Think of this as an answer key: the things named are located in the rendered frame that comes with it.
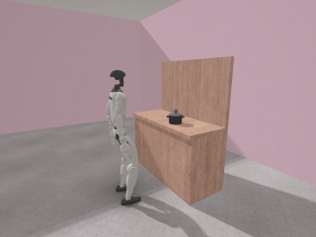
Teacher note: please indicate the robot right hand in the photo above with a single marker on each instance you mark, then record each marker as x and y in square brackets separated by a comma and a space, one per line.
[125, 148]

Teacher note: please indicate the robot right upper arm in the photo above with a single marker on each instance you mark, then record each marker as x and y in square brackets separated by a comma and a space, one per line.
[120, 99]

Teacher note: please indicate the robot left hand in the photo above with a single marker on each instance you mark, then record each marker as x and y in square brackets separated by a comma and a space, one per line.
[112, 138]

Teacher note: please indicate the robot left upper arm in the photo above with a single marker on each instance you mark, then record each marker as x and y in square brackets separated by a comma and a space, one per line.
[108, 109]

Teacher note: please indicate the lid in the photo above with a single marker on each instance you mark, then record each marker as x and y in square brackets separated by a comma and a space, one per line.
[175, 114]

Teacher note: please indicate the pot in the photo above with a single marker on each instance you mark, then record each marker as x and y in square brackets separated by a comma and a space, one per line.
[175, 120]

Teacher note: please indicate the table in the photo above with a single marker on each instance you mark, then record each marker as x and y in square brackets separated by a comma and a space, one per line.
[188, 158]

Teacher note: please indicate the right robot thigh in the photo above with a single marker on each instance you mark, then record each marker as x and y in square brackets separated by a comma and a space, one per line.
[134, 154]

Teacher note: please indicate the right robot forearm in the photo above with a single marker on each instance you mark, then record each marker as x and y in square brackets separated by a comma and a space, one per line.
[119, 126]

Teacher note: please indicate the left robot forearm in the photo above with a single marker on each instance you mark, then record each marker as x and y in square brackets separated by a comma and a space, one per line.
[111, 123]

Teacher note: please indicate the left robot foot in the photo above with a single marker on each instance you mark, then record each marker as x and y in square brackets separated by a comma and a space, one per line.
[121, 188]

